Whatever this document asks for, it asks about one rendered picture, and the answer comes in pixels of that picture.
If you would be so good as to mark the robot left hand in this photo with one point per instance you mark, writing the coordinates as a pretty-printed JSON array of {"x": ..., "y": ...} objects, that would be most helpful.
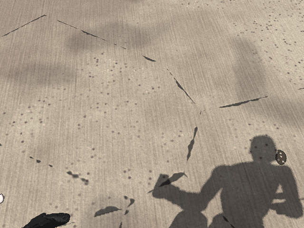
[{"x": 48, "y": 220}]

